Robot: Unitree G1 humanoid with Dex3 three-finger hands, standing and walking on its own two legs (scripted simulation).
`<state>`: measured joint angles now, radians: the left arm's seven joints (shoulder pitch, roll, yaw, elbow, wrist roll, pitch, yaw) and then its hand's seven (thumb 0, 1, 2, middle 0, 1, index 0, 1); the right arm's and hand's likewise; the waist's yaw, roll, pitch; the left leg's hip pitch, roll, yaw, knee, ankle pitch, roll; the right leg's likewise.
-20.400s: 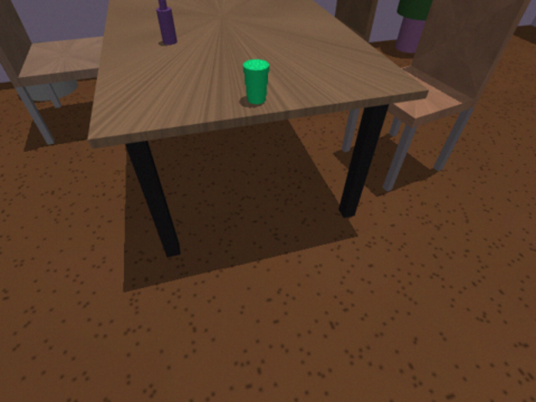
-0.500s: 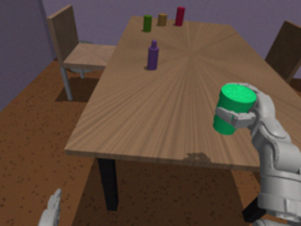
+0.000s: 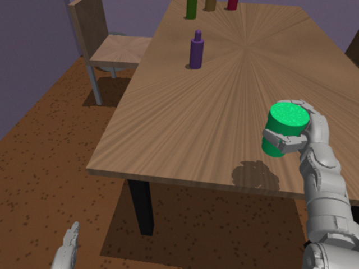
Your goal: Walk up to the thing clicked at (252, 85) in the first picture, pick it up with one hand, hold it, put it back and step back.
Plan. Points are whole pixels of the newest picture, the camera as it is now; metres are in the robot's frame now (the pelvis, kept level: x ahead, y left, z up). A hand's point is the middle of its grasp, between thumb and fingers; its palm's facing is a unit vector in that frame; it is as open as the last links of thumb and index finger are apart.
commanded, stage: crouch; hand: right
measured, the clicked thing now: (280, 132) +0.41 -0.20 +0.13
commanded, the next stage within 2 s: lower in 0.28 s
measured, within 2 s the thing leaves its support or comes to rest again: rests again in 1.32 s
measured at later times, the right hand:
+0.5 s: hand (281, 133) +0.43 -0.22 +0.11, palm faces +0.16 +0.99 +0.02, open 10.2 cm
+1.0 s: hand (272, 148) +0.43 -0.22 +0.05, palm faces +0.14 +0.99 +0.02, open 10.2 cm
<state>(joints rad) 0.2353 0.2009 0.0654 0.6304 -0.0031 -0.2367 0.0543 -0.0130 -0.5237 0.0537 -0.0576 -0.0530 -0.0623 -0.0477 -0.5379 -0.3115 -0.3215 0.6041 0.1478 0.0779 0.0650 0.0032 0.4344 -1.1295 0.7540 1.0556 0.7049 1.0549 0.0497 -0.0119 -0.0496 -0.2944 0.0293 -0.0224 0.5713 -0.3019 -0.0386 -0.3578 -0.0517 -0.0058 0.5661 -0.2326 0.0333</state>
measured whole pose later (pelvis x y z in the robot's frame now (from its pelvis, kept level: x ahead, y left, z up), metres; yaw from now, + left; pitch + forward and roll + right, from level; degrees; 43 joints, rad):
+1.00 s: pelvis +0.00 -0.01 -0.02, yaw +1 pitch +9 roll +1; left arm 0.26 0.20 0.05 0.46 0.01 -0.12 0.05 -0.01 -0.53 0.06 -0.06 -0.05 -0.06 -0.05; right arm -0.56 -0.37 -0.36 0.91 0.15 -0.29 0.12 0.00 0.44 -1.13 0.75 1.06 0.71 1.06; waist 0.11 0.02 -0.07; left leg -0.53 0.02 -0.03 0.72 -0.35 -0.05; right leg -0.61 -0.07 0.00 0.76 -0.31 0.02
